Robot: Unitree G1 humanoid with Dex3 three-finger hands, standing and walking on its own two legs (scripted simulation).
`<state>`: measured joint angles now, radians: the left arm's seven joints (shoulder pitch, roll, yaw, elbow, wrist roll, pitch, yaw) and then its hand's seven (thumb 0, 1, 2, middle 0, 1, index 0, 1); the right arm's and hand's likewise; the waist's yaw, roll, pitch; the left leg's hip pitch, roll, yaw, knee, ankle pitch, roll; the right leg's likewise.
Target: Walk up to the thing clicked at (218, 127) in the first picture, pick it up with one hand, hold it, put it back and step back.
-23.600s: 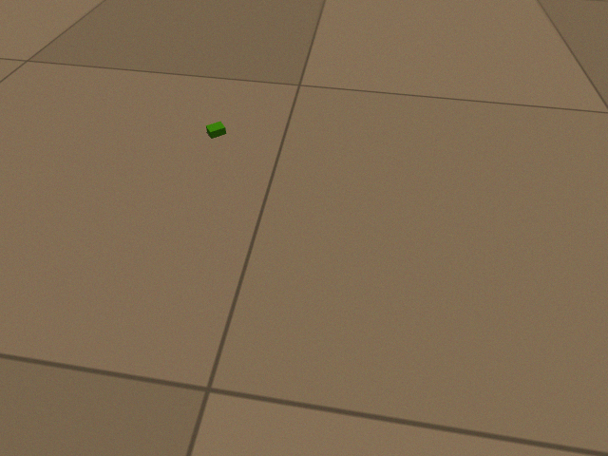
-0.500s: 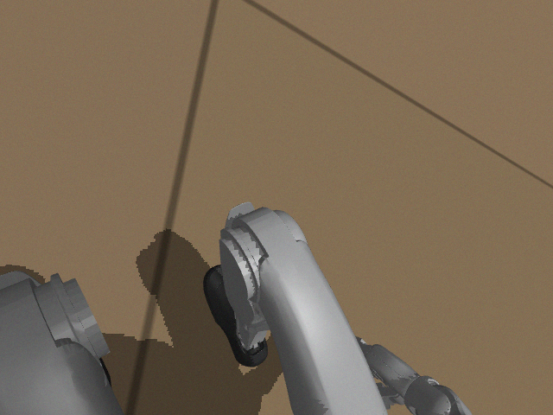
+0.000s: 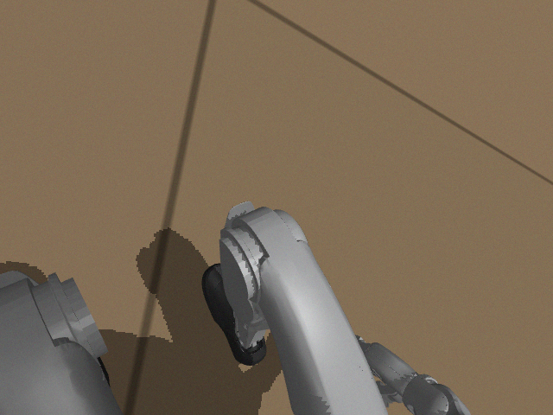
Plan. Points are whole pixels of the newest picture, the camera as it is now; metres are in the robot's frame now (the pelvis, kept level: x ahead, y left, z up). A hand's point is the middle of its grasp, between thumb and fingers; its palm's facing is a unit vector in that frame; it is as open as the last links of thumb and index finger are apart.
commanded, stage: close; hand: left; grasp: from above
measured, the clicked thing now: out of the picture +0.43 +0.35 -0.29
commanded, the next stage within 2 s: settle in 0.16 s
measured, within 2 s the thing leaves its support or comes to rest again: leaves its support in 0.54 s
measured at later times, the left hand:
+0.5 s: hand out of the picture +0.42 +0.35 -0.26, palm faces -0.41 -0.21 -0.89, open 9.4 cm
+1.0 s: hand out of the picture +0.42 +0.36 -0.16, palm faces -0.41 -0.15 -0.90, open 9.3 cm
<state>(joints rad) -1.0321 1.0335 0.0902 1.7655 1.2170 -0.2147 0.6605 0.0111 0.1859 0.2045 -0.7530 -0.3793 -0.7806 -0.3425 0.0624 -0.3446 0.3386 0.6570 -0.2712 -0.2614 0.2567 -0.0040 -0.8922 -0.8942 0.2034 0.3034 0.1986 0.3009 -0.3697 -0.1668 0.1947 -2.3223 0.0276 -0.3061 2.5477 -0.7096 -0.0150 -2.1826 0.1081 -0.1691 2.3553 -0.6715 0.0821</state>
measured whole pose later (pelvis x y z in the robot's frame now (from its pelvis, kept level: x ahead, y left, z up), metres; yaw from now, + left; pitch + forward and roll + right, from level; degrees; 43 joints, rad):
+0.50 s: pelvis +0.00 +0.00 +0.00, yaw +0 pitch +27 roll -16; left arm -1.01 1.00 0.11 1.70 1.21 -0.19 0.62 0.01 0.11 0.28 -0.83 -0.33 -0.85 -0.30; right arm 0.08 -0.33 0.32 0.66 -0.27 -0.23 0.25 0.00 -0.91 -0.90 0.20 0.30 0.20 0.30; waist -0.36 -0.15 0.17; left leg -2.33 0.02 -0.30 2.54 -0.71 -0.02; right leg -2.19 0.10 -0.17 2.35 -0.68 0.08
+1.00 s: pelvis +0.00 -0.01 +0.01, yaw +4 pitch +32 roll -12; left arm -0.95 0.79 0.05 1.43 1.17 -0.12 0.38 0.00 0.10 0.32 -0.82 -0.34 -0.85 -0.32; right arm 0.13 -0.31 0.14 0.70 -0.14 -0.12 0.24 0.00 -0.90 -0.90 0.20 0.30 0.20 0.30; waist -0.25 -0.01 -0.02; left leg -2.36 0.01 -0.21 2.46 -0.68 -0.01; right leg -2.23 0.06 -0.10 2.34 -0.69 0.06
